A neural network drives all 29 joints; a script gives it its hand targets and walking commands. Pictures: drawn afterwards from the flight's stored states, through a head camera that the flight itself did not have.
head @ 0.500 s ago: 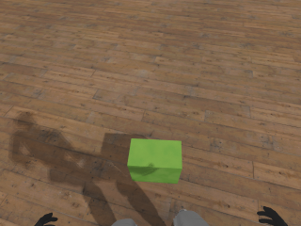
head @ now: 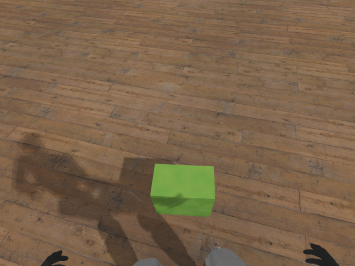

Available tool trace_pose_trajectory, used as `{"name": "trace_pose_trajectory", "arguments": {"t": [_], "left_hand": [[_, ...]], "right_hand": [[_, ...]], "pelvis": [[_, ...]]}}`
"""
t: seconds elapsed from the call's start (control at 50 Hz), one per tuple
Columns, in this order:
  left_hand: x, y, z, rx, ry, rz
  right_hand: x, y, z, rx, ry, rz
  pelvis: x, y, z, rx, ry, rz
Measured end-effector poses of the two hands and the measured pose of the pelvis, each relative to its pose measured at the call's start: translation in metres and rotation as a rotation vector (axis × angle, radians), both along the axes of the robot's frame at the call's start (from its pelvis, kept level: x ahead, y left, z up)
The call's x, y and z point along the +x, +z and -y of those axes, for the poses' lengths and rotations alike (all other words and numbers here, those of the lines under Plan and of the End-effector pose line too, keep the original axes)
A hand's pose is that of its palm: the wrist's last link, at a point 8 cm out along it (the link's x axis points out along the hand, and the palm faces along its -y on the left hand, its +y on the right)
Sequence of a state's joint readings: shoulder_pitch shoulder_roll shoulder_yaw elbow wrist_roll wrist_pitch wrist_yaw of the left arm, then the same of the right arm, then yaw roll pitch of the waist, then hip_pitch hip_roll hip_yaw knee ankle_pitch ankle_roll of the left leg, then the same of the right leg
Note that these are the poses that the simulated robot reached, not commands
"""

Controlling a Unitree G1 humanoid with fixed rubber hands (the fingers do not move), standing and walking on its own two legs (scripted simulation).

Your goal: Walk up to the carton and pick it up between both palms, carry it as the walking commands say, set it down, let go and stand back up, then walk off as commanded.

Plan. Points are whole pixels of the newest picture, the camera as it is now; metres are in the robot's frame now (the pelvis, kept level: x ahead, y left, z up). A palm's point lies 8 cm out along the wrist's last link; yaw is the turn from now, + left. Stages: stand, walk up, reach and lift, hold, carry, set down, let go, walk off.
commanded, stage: walk up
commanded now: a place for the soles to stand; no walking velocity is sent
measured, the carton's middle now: (183, 191) +0.50 +0.01 -0.61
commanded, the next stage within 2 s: none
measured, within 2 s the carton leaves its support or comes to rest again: neither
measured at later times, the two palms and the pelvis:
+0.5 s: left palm out of the picture +0.08 +0.32 -0.08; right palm out of the picture +0.10 -0.32 -0.09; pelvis +0.00 +0.00 +0.00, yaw +0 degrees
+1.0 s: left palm out of the picture +0.11 +0.32 -0.07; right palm out of the picture +0.11 -0.31 -0.09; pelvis +0.02 +0.00 +0.00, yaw -2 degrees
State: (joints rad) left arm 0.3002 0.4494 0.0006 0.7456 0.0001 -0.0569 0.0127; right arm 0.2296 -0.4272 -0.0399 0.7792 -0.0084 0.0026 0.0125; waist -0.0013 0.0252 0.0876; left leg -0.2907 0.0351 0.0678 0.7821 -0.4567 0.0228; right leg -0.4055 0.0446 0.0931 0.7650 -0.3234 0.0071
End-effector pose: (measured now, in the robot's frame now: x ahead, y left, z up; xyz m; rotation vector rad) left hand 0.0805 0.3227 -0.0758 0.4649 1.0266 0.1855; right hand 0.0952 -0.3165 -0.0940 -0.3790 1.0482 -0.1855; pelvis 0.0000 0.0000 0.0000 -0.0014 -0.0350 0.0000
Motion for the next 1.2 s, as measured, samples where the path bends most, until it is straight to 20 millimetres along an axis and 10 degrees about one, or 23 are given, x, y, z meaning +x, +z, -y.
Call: {"name": "trace_pose_trajectory", "arguments": {"t": [0.94, 1.2], "left_hand": [[0.031, 0.0, 0.003, -0.005, -0.021, 0.008], [0.034, 0.004, -0.009, 0.002, -0.04, 0.061]], "right_hand": [[0.022, 0.003, 0.002, 0.0, -0.015, 0.019], [0.001, 0.003, -0.008, 0.001, -0.045, 0.046]], "pelvis": [[0.025, 0.001, 0.0, 0.007, -0.022, -0.01], [0.012, -0.001, -0.013, 0.009, -0.045, 0.033]]}}
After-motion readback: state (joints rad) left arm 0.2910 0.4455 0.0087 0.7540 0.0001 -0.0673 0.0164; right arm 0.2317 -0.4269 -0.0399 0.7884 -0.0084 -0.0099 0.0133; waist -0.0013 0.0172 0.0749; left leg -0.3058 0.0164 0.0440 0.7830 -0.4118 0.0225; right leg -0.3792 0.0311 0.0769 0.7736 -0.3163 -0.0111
